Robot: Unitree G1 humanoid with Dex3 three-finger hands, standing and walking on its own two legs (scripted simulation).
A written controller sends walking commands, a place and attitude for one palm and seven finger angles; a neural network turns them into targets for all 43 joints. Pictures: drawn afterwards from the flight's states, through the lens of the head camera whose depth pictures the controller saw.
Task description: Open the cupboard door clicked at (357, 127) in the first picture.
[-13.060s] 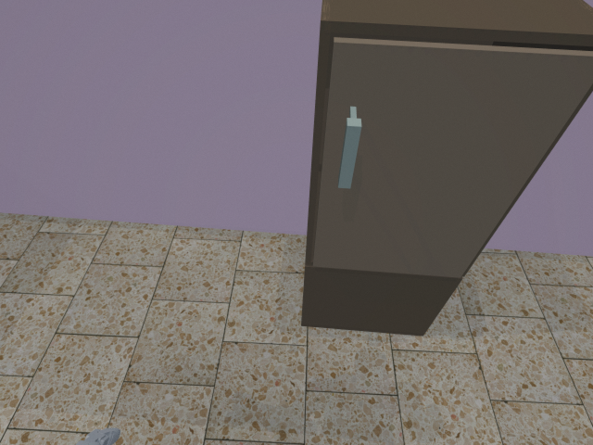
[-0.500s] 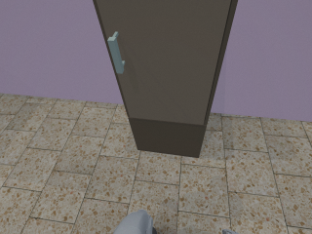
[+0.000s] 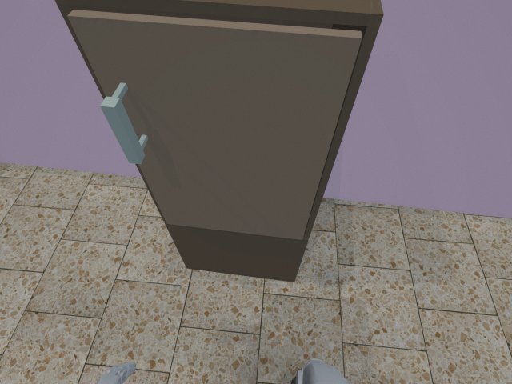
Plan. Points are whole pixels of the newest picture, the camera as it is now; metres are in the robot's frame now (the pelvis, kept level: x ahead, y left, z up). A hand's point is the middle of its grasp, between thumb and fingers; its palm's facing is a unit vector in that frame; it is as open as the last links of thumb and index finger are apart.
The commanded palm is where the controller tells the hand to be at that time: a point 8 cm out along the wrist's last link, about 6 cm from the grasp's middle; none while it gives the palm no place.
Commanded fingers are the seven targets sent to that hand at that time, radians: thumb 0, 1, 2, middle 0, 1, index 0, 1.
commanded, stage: come to a stop and stand still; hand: left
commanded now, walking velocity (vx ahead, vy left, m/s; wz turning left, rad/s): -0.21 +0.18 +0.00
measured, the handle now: (129, 124) +0.50 +0.26 +0.08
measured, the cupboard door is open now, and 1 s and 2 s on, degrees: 0 0 0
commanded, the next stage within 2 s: look again from close up in 1.06 s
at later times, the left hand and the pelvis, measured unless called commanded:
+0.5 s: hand out of the picture +0.03 +0.26 -0.18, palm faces +0.06 -0.96 -0.29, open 7.4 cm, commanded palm none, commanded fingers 0.00 0.90 0.90 -0.20 -0.30 -0.20 -0.30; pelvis -0.03 +0.05 -0.02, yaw +1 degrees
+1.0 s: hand out of the picture -0.02 +0.31 -0.17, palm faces +0.00 -0.97 -0.25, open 7.4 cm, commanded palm none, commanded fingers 0.00 0.90 0.90 -0.20 -0.30 -0.20 -0.30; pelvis -0.06 +0.11 +0.00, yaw +0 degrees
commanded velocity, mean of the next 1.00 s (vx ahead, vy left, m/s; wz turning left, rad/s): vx -0.03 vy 0.04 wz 0.00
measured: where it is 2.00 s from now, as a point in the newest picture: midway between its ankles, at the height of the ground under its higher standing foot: outside the picture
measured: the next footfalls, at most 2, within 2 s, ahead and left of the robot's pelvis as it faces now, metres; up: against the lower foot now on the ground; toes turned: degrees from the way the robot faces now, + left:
right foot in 0.02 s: +0.10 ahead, -0.14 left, +0.00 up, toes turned -5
left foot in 0.46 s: -0.01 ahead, +0.19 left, +0.00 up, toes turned +2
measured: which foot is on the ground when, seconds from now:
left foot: down 0.00-0.04, up 0.06-0.44, down 0.46-1.00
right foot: up 0.00-0.00, down 0.02-0.50, up 0.52-0.58, down 0.60-1.00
